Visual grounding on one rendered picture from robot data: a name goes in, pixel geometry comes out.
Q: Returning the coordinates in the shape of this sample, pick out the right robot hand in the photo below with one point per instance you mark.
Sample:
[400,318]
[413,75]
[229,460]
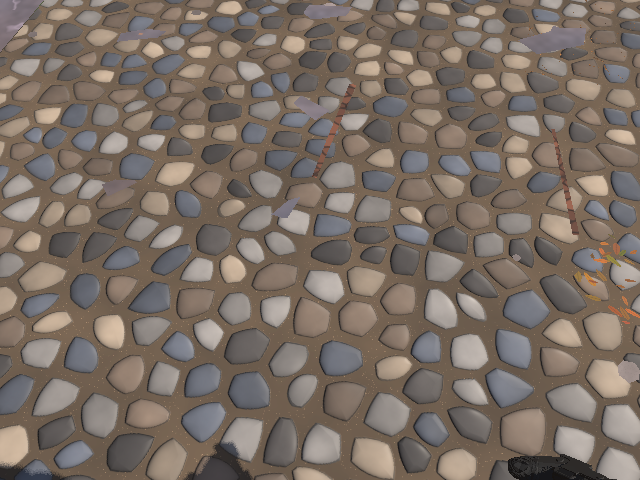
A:
[552,468]

